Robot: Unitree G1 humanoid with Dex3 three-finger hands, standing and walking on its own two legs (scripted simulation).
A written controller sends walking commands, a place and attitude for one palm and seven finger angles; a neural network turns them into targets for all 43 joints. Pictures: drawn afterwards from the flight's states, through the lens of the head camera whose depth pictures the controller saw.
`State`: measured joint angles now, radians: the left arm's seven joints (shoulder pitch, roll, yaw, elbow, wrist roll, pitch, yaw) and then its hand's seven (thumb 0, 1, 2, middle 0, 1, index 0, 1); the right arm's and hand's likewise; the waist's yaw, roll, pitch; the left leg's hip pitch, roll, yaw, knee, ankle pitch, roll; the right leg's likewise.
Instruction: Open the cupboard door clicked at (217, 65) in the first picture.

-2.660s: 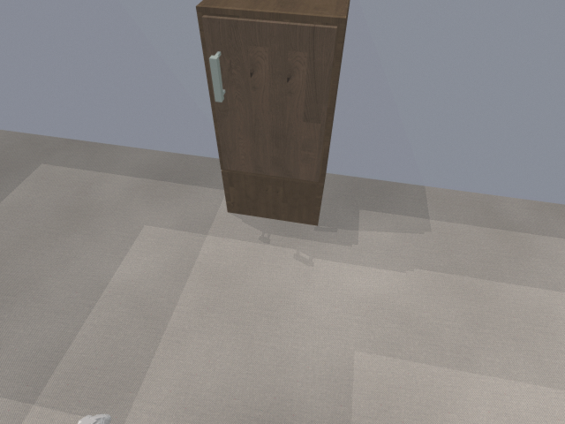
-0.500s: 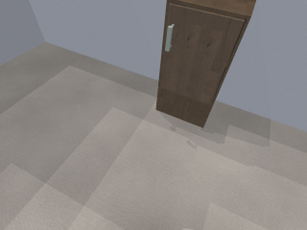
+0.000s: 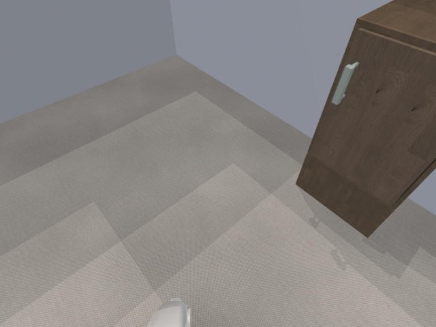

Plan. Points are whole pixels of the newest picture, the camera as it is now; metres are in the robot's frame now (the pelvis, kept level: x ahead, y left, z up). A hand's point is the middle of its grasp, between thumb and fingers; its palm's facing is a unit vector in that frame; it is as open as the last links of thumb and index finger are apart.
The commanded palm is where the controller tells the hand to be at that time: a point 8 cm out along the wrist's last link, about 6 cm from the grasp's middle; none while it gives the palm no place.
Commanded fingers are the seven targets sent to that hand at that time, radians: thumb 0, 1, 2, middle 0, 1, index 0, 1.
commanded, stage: walk to a spot facing it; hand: left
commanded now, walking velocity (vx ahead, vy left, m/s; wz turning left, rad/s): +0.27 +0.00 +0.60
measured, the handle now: (345, 83) +0.92 -0.41 -0.05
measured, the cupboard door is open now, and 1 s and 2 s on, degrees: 0 0 0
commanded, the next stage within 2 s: turn to face it in 0.18 s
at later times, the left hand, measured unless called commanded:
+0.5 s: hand (100, 303) +0.20 +0.28 -0.18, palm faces +0.23 -0.96 -0.19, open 7.4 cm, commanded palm none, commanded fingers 0.00 0.90 0.90 -0.20 -0.30 -0.20 -0.30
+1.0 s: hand (144, 224) +0.39 +0.22 -0.17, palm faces -0.11 -0.96 -0.27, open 7.4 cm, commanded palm none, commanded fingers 0.00 0.90 0.90 -0.20 -0.30 -0.20 -0.30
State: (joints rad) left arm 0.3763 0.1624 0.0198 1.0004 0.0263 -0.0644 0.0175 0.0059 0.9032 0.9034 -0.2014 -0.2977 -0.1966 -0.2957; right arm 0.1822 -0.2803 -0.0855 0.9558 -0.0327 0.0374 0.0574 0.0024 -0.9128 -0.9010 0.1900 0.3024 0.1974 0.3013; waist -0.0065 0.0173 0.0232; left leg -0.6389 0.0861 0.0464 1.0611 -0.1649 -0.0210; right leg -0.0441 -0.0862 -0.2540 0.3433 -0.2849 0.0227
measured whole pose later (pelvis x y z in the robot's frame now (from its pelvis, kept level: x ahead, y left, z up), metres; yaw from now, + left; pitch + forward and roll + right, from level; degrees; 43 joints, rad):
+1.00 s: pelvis +0.27 +0.03 -0.01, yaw -8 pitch -1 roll +0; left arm 0.17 0.21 0.06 0.93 0.01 0.02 0.02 0.01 0.90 0.90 -0.20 -0.30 -0.20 -0.30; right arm 0.29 -0.20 -0.06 1.03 -0.01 0.06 -0.03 0.00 -0.91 -0.90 0.20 0.30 0.20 0.30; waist -0.02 0.02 0.10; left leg -0.41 0.09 0.08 1.15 -0.47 -0.06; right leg -0.25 0.02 -0.06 0.56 -0.30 -0.05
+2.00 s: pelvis +0.30 +0.04 +0.00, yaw -40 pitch +0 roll +1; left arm 0.16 0.18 0.04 0.93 0.02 0.03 0.01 0.01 0.90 0.90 -0.20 -0.30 -0.20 -0.30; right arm 0.24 -0.24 -0.05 0.98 -0.02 0.06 -0.02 0.00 -0.91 -0.90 0.19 0.30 0.20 0.30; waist -0.03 0.04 0.05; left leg -0.44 0.08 0.05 0.95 -0.39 -0.09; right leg -0.24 0.01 -0.02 0.49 -0.25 -0.04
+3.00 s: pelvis +0.40 -0.12 -0.01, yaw -45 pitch -1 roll -2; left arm 0.32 0.14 0.02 1.12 0.02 -0.04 0.02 0.00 0.92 0.90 -0.20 -0.30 -0.20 -0.30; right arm 0.18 -0.18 -0.05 1.03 -0.03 -0.02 0.01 0.00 -0.93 -0.90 0.19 0.30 0.20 0.30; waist 0.01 0.02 0.02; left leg -0.40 0.09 0.13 0.64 -0.22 -0.02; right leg -0.05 -0.01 -0.17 0.42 -0.34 -0.01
